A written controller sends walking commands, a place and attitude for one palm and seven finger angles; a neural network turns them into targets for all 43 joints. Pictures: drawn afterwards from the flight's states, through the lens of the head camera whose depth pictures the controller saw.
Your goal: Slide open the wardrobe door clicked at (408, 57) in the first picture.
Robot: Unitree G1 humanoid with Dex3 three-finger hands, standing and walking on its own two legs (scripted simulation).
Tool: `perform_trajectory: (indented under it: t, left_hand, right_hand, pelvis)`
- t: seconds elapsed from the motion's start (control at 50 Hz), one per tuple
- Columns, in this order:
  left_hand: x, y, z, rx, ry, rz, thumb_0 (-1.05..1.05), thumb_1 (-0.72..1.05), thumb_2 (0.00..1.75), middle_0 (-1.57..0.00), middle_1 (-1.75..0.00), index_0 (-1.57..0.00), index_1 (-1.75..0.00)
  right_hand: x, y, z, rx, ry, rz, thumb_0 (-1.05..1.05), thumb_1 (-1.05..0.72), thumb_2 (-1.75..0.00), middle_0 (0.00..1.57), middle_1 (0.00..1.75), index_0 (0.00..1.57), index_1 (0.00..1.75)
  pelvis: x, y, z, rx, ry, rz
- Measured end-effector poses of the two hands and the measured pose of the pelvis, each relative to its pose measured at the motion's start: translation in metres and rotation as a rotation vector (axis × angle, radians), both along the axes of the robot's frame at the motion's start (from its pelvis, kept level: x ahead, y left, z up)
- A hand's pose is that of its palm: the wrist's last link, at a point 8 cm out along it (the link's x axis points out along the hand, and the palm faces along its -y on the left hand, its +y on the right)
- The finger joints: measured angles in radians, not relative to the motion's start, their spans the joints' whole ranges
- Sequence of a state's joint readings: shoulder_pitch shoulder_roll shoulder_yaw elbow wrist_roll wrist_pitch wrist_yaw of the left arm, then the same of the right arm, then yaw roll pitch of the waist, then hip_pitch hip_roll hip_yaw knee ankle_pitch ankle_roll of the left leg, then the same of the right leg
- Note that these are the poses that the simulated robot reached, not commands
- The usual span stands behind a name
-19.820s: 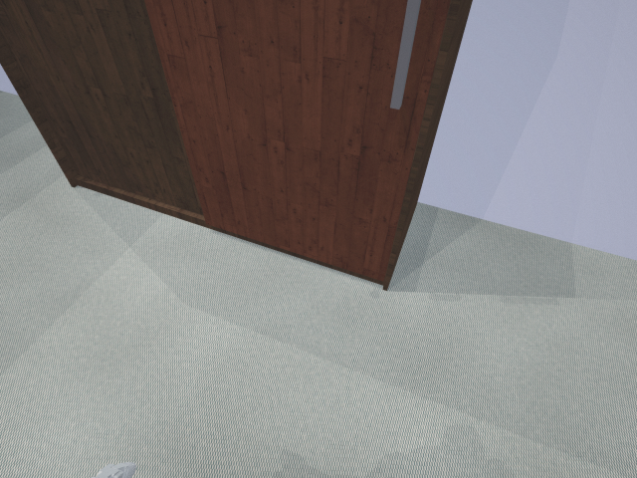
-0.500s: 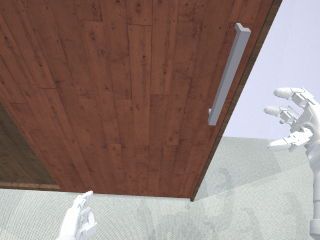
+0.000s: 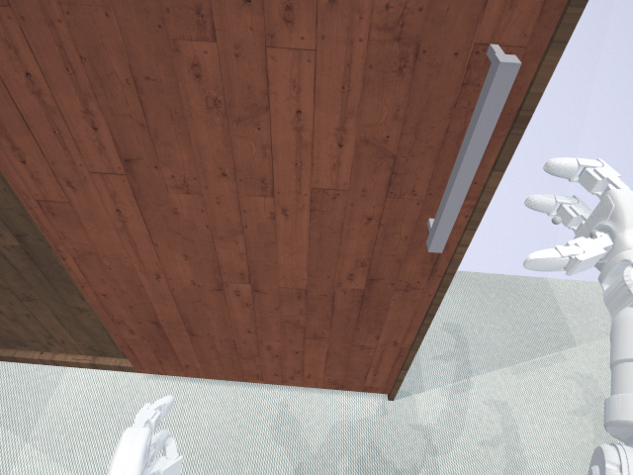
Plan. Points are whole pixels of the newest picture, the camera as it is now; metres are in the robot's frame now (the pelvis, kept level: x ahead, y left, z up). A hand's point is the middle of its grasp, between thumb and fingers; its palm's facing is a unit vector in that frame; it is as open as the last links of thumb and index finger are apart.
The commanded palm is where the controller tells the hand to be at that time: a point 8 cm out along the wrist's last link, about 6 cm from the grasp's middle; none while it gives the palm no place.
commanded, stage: move the hooked fingers beside the handle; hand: right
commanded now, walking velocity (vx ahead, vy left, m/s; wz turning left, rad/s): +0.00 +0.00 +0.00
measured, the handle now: (460, 163) +0.50 -0.17 +0.17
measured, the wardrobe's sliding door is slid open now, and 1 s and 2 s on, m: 0.00 0.00 0.00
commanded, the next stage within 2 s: feel for the door with the fingertips in 1.46 s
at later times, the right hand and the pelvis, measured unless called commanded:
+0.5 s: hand (527, 187) +0.43 -0.23 +0.19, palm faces +0.04 +1.00 +0.01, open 14.0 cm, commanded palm +0.41 -0.28 +0.18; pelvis +0.00 +0.00 +0.00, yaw +1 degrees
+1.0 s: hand (515, 186) +0.44 -0.22 +0.18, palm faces +0.02 +1.00 +0.02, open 13.9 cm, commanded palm +0.42 -0.27 +0.18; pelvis +0.00 -0.01 +0.00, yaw +2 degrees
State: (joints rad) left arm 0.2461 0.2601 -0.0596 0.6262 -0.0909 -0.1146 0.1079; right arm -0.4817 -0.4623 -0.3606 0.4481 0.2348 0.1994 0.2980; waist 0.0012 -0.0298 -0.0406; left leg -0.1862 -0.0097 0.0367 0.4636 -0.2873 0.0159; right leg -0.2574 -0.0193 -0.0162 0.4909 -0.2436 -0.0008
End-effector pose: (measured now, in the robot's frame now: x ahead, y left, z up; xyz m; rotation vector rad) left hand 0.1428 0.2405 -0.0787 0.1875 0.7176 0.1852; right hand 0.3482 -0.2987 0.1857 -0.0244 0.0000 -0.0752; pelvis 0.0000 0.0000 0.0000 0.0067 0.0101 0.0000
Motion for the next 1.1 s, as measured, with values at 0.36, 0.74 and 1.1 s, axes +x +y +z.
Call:
perform_trajectory:
  t: [0.36,0.74,1.1]
  left_hand:
    - [-0.034,0.013,-0.013,0.02,0.117,0.055,0.01,0.9,0.89,-0.2,-0.3,-0.2,-0.3]
    - [-0.082,0.02,-0.021,0.051,0.264,0.122,0.01,0.9,0.89,-0.2,-0.3,-0.2,-0.3]
    - [-0.078,0.005,-0.022,0.021,0.24,0.11,0.01,0.9,0.89,-0.2,-0.3,-0.2,-0.3]
  right_hand:
    - [0.043,0.018,-0.002,0.016,-0.001,0.021,-0.01,0.5,-0.3,0.3,1.2,0.3,1.2]
    - [0.078,0.018,-0.003,0.037,-0.017,0.044,-0.01,0.5,-0.3,0.3,1.2,0.3,1.2]
    - [0.07,0.019,-0.013,0.054,-0.011,0.041,-0.01,0.5,-0.3,0.31,1.2,0.3,1.21]
  pelvis:
    - [0.0,0.001,-0.001,0.002,0.032,0.006]
    - [0.001,-0.007,-0.003,0.007,0.073,0.016]
    - [-0.001,-0.013,-0.004,0.009,0.07,0.025]
